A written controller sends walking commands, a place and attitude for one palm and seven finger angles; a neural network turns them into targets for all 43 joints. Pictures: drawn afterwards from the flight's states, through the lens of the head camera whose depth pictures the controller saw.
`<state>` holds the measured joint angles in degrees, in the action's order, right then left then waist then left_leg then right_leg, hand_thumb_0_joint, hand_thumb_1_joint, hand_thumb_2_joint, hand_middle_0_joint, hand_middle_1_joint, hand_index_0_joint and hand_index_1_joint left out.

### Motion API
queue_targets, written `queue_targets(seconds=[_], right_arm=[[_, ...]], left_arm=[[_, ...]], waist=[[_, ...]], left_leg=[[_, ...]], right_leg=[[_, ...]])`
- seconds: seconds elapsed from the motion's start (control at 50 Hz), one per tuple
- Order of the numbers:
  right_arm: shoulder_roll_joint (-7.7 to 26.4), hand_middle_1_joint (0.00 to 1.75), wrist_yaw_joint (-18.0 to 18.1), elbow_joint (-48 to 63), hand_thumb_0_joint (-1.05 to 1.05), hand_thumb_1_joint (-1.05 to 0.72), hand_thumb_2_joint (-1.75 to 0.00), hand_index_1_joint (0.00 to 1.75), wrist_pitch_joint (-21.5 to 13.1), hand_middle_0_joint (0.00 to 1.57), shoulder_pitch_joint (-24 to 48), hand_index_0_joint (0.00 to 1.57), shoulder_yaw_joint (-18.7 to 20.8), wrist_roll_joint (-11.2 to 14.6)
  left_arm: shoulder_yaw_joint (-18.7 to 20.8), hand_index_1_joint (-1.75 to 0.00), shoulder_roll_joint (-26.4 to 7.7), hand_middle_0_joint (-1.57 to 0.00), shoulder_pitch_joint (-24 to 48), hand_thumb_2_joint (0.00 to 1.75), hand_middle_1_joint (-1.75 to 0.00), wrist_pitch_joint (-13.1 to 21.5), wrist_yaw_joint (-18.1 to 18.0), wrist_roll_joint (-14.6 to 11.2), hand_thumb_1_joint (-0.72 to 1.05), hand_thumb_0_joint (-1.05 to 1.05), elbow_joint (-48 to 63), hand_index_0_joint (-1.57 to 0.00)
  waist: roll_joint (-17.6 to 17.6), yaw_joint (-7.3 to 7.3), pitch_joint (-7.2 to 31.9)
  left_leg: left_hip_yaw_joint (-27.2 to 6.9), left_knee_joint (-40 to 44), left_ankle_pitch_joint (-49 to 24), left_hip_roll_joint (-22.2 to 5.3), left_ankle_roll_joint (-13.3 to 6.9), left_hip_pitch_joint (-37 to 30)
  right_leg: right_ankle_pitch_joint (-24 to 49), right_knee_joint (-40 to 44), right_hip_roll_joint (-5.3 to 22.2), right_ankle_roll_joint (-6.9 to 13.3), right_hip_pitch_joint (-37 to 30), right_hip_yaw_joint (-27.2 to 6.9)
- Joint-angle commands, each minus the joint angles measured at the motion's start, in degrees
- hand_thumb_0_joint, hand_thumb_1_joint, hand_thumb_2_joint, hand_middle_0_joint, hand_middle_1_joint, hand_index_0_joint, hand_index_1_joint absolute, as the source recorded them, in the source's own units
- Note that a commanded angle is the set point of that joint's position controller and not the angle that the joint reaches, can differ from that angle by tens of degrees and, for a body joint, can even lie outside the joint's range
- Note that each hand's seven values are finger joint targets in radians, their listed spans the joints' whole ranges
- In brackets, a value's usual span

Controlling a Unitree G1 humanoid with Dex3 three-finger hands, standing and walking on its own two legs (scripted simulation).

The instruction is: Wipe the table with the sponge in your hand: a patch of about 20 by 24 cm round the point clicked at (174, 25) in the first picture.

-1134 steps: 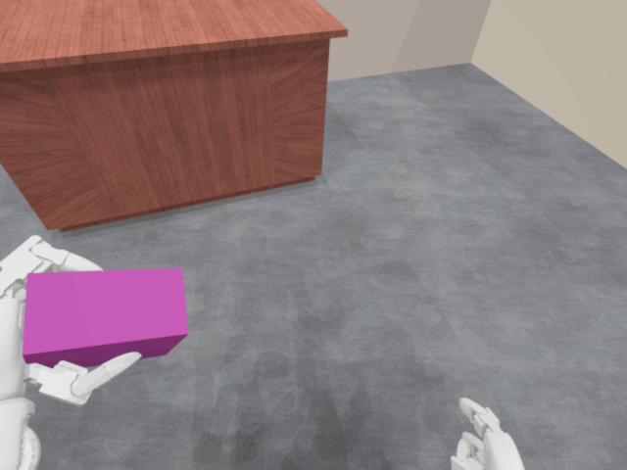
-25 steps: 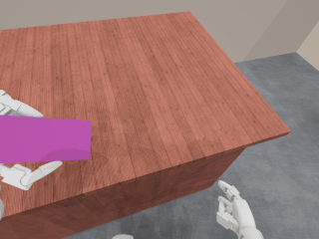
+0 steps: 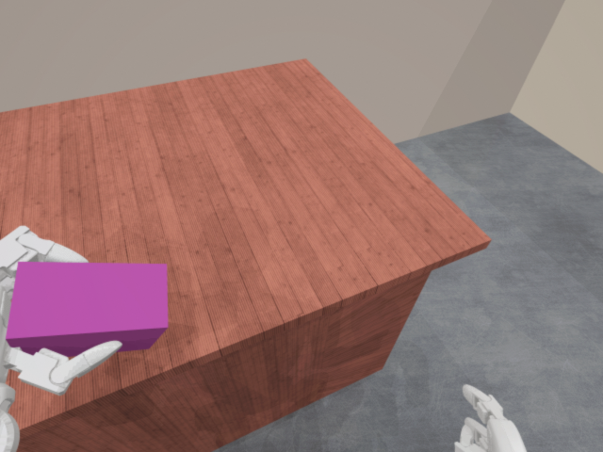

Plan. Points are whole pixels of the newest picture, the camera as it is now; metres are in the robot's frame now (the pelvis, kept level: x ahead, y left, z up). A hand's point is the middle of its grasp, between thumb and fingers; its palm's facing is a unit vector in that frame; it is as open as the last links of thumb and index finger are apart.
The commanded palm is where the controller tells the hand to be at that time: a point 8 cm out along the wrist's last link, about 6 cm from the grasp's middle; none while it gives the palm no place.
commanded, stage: come to a stop and stand still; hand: left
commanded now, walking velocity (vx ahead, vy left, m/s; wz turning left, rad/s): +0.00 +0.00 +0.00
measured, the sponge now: (116, 311) +0.23 +0.20 +0.14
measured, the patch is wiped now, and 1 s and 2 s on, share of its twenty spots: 0.00 0.00 0.00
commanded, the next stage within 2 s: look again from close up in 0.86 s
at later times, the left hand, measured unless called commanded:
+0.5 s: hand out of the picture +0.23 +0.33 +0.15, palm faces +0.34 -0.86 -0.38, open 10.5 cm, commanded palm +0.16 +0.35 +0.18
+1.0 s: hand out of the picture +0.24 +0.31 +0.17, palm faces +0.34 -0.85 -0.40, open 10.5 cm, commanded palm +0.18 +0.35 +0.18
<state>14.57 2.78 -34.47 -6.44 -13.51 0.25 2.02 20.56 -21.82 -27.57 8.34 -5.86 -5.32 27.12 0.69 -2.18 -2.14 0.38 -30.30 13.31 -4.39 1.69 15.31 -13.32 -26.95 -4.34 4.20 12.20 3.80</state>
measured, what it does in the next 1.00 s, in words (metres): shifts its weight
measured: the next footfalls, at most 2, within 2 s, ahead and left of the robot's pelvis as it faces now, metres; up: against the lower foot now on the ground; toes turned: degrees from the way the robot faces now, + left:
none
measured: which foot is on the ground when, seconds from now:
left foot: down 0.00-1.00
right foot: down 0.00-1.00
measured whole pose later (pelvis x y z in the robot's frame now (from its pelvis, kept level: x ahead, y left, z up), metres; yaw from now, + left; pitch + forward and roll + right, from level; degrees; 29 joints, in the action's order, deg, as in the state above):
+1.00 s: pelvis +0.01 +0.08 +0.01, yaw -1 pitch -1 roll -1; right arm 10.5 1.1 -32.3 -7.0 -10.4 -1.3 0.6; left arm 20.4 -22.3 -24.8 12.4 -5.8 -1.5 30.2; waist -2.0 1.4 -5.4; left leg 2.4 -26.2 12.3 2.2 -3.6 13.1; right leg -11.9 -23.2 1.3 -2.0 10.4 0.2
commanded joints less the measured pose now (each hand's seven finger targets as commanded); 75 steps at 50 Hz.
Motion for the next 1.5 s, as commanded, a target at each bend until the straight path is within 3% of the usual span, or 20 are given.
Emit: queue_targets(seconds=[0.0,0.04,0.06,0.08,0.1,0.12,0.14,0.2,0.28,0.3,0.42,0.5,0.64,0.72,0.84,0.98,1.12,1.3,1.32,1.48], right_arm=[[5.6,0.30,0.2,10.1,0.00,-0.90,-0.90,0.30,-4.0,0.20,9.0,0.20,1.5,-0.1],[5.5,0.30,0.3,10.2,0.00,-0.90,-0.90,0.30,-4.1,0.20,8.1,0.20,1.5,-0.4],[5.7,0.30,0.8,7.2,0.00,-0.90,-0.90,0.30,-6.3,0.20,-1.6,0.20,4.2,-2.8],[0.4,0.30,0.3,6.3,0.00,-0.90,-0.90,0.30,-6.0,0.20,4.1,0.20,1.5,-2.6],[2.6,0.30,-0.7,10.3,0.00,-0.90,-0.90,0.30,-5.2,0.20,7.5,0.20,2.1,-0.3],[3.3,0.30,-0.6,8.8,0.00,-0.90,-0.90,0.30,-5.6,0.20,3.8,0.20,2.5,-0.6],[4.1,0.30,-1.0,9.4,0.00,-0.90,-0.90,0.30,-5.9,0.20,4.8,0.20,2.5,-1.0],[3.8,0.30,-2.4,9.3,0.00,-0.90,-0.90,0.30,-5.9,0.20,7.2,0.20,2.2,-0.4],[4.1,0.30,-1.8,10.7,0.00,-0.90,-0.90,0.30,-5.5,0.20,7.3,0.20,1.6,-1.1],[4.3,0.30,-1.5,10.4,0.00,-0.90,-0.90,0.30,-5.3,0.20,8.7,0.20,1.3,-1.0],[3.6,0.30,-0.5,11.2,0.00,-0.90,-0.90,0.30,-5.7,0.20,8.1,0.20,0.6,-1.6],[3.2,0.30,-1.5,10.7,0.00,-0.90,-0.90,0.30,-7.4,0.20,7.7,0.20,0.6,-1.4],[3.9,0.30,-2.4,9.3,0.00,-0.90,-0.90,0.30,-6.0,0.20,5.2,0.20,1.7,-1.7],[3.8,0.30,-1.8,9.7,0.00,-0.90,-0.90,0.30,-4.1,0.20,6.2,0.20,1.4,-1.6],[3.5,0.30,-1.5,11.1,0.00,-0.90,-0.90,0.30,-4.0,0.20,6.6,0.20,1.9,-1.5],[4.0,0.30,-0.9,10.7,0.00,-0.90,-0.90,0.30,-3.8,0.20,6.3,0.20,2.1,-1.1],[4.2,0.30,0.1,9.9,0.00,-0.90,-0.90,0.30,-3.1,0.20,7.3,0.20,1.6,-1.3],[4.4,0.30,0.3,10.5,0.00,-0.90,-0.90,0.30,-3.8,0.20,9.2,0.20,2.0,-1.0],[4.3,0.30,0.1,10.5,0.00,-0.90,-0.90,0.30,-3.5,0.20,8.1,0.20,1.8,-1.3],[4.7,0.30,-0.1,10.8,0.00,-0.90,-0.90,0.30,-3.2,0.20,7.5,0.20,2.5,-0.8]], left_arm=[[7.0,-1.60,-10.6,-1.20,3.2,1.30,-1.60,2.8,-1.0,0.0,0.10,0.00,10.9,-1.20],[6.0,-1.60,-9.5,-1.20,4.2,1.30,-1.60,3.1,-0.8,-0.1,0.10,0.00,11.5,-1.20],[38.7,-1.60,-52.7,-1.20,54.8,1.30,-1.60,8.3,-0.6,7.7,0.10,0.00,21.8,-1.20],[16.4,-1.60,-20.3,-1.20,26.8,1.30,-1.60,7.4,1.6,3.5,0.10,0.00,-4.9,-1.20],[14.2,-1.60,-17.2,-1.20,19.1,1.30,-1.60,7.6,-0.2,1.6,0.10,0.00,4.4,-1.20],[9.3,-1.60,-11.1,-1.20,16.3,1.30,-1.60,7.3,0.2,2.0,0.10,0.00,-2.9,-1.20],[6.0,-1.60,-9.3,-1.20,15.2,1.30,-1.60,8.1,0.9,1.5,0.10,0.00,1.9,-1.20],[1.0,-1.60,-4.4,-1.20,6.9,1.30,-1.60,7.3,0.8,1.3,0.10,0.00,5.2,-1.20],[3.7,-1.60,-8.4,-1.20,8.6,1.30,-1.60,6.8,0.5,2.7,0.10,0.00,7.7,-1.20],[6.8,-1.60,-11.4,-1.20,8.9,1.30,-1.60,6.7,0.0,2.9,0.10,0.00,8.5,-1.20],[8.0,-1.60,-11.1,-1.20,18.3,1.30,-1.60,8.8,-0.5,4.0,0.10,0.00,12.6,-1.20],[5.4,-1.60,-8.8,-1.20,15.1,1.30,-1.60,9.3,-0.4,3.8,0.10,0.00,16.2,-1.20],[4.6,-1.60,-7.4,-1.20,8.0,1.30,-1.60,7.9,-0.5,3.8,0.10,0.00,11.8,-1.20],[5.9,-1.60,-7.7,-1.20,7.0,1.30,-1.60,7.4,-0.5,3.0,0.10,0.00,9.9,-1.20],[5.8,-1.60,-9.4,-1.20,8.1,1.30,-1.60,8.2,-0.6,2.9,0.10,0.00,18.2,-1.20],[6.4,-1.60,-9.0,-1.20,5.3,1.30,-1.60,7.7,-1.3,2.6,0.10,0.00,14.1,-1.20],[3.7,-1.60,-6.3,-1.20,7.3,1.30,-1.60,6.8,-1.1,2.6,0.10,0.00,7.5,-1.20],[7.2,-1.60,-11.2,-1.20,8.4,1.30,-1.60,6.5,-2.0,3.0,0.10,0.00,12.6,-1.20],[4.9,-1.60,-8.3,-1.20,7.1,1.30,-1.60,6.6,-1.6,2.5,0.10,0.00,11.4,-1.20],[7.0,-1.60,-9.6,-1.20,2.6,1.30,-1.60,6.1,-1.1,1.7,0.10,0.00,11.4,-1.20]], waist=[[-1.3,2.17,5.7],[-0.7,2.09,5.7],[-10.1,5.42,-2.5],[-8.8,4.49,8.1],[2.0,5.69,8.5],[1.6,4.62,9.3],[5.1,5.06,10.2],[3.2,5.24,9.6],[-5.1,4.48,4.4],[-3.5,4.50,3.8],[11.9,4.29,4.6],[9.1,4.24,9.3],[5.6,3.61,9.7],[2.6,3.31,9.2],[9.5,3.28,11.1],[3.1,3.30,9.6],[0.6,2.99,5.9],[1.7,3.49,7.1],[1.8,3.30,7.4],[0.0,3.23,9.2]], left_leg=[[-2.0,2.4,-4.1,-0.7,-3.7,-4.7],[-2.3,3.7,-3.1,-0.8,-3.8,-4.8],[6.1,-2.6,-3.4,2.1,-2.4,1.3],[1.6,-1.7,-2.9,6.6,-3.0,1.1],[1.2,1.4,-3.7,4.6,-2.5,-2.0],[2.6,2.0,-3.3,3.8,-2.2,-3.5],[1.5,4.4,-3.3,3.6,-2.7,-4.7],[0.3,6.4,-3.5,1.2,-3.8,-8.6],[-2.0,10.7,7.0,0.8,-3.3,-3.3],[-2.5,12.4,7.5,0.3,-3.3,-4.3],[-7.8,19.8,16.8,-4.3,-5.4,4.9],[-5.3,13.9,0.8,-2.7,-3.6,-4.8],[-5.5,10.3,-22.4,-3.7,0.4,-9.5],[-4.5,9.4,-22.9,-2.9,1.1,-8.2],[-4.3,9.8,-26.8,-3.1,1.6,-11.1],[-4.0,9.3,-11.7,-1.3,-0.1,-5.0],[-3.0,10.4,0.2,0.3,-2.6,-4.2],[-2.3,8.9,-1.3,1.1,-3.0,-5.8],[-2.3,8.9,-1.9,1.4,-3.1,-5.0],[-2.8,6.8,-7.5,0.8,-3.3,-5.7]], right_leg=[[10.5,9.3,11.5,-3.3,0.2,-10.9],[7.9,9.8,10.8,-3.1,0.0,-10.5],[20.6,16.0,8.1,-11.0,5.9,-12.2],[23.1,8.5,12.4,-4.0,-3.3,-15.5],[23.2,7.1,14.0,-2.6,-4.6,-17.0],[17.9,7.2,12.9,-2.1,-4.5,-16.0],[14.9,6.5,11.4,-3.7,-4.8,-14.5],[4.8,7.3,8.7,-5.1,-1.1,-11.1],[-8.2,10.8,6.5,-3.7,1.9,-9.1],[-8.1,10.0,5.5,-3.6,3.3,-8.2],[0.3,-1.1,4.1,-3.9,-6.2,-3.4],[4.9,2.2,5.0,-3.2,-4.2,-3.8],[4.9,1.7,5.2,-3.4,-1.3,-2.7],[8.6,3.5,5.8,-3.5,-2.6,-2.6],[5.1,1.3,5.8,-3.2,-2.8,-2.2],[12.2,5.2,7.5,-3.0,-7.1,-4.7],[5.6,10.1,7.5,-3.0,-1.9,-7.6],[4.8,11.4,8.2,-2.7,-1.7,-10.0],[4.8,11.3,8.1,-2.8,-2.9,-8.9],[11.7,9.1,9.3,-2.6,-4.0,-9.7]])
